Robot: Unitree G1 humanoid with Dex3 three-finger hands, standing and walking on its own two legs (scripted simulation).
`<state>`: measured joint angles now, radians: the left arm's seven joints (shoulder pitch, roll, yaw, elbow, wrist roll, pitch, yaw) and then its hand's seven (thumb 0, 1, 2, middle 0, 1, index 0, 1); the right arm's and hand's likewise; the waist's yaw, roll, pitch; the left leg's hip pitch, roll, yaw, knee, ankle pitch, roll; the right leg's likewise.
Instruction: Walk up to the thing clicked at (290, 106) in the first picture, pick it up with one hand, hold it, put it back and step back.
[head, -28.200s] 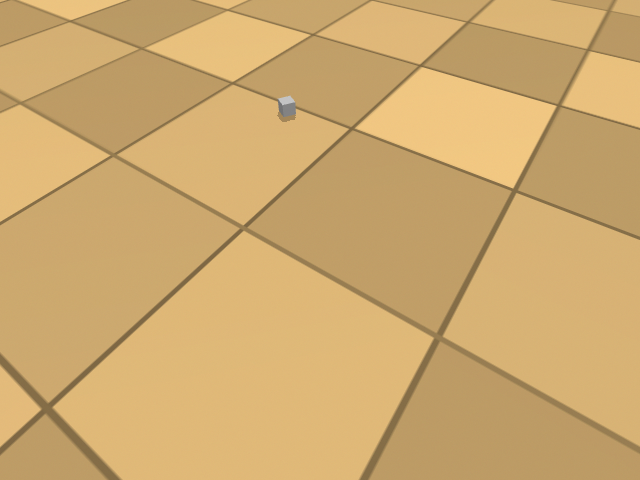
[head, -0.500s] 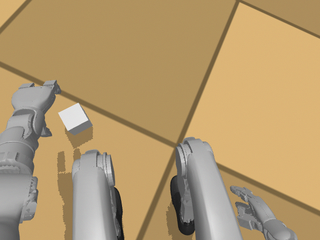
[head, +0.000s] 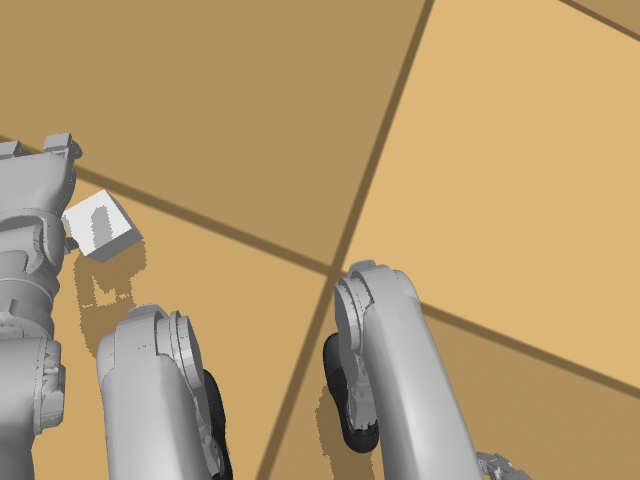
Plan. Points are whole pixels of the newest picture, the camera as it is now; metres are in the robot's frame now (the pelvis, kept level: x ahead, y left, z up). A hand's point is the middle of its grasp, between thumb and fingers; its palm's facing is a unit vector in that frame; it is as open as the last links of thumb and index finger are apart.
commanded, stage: home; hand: left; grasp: from above
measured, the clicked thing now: (103, 227) +0.48 +0.26 -0.31
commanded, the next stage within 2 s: none
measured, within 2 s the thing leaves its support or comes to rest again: neither
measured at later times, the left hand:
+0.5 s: hand out of the picture +0.33 +0.24 +0.05, palm faces -0.26 -0.62 -0.74, open 7.7 cm
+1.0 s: hand out of the picture +0.25 +0.21 +0.27, palm faces +0.12 -0.95 -0.28, open 7.4 cm
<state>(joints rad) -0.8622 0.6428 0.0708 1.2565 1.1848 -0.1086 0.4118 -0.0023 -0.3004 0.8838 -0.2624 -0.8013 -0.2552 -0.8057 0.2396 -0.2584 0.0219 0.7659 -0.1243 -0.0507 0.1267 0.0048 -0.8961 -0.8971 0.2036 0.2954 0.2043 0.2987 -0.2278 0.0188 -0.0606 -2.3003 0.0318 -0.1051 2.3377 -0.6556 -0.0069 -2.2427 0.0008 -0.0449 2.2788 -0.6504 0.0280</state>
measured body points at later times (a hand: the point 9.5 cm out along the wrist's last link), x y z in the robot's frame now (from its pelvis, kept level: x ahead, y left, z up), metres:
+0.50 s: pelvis +0.01 +0.00 +0.17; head +0.17 +0.03 +0.59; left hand +0.34 +0.27 +0.10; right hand +0.22 -0.26 +0.06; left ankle +0.08 +0.13 -0.31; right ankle +0.10 -0.13 -0.31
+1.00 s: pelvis +0.07 +0.01 +0.34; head +0.13 +0.02 +0.78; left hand +0.24 +0.26 +0.29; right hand +0.25 -0.21 +0.25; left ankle +0.08 +0.13 -0.31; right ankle +0.10 -0.13 -0.31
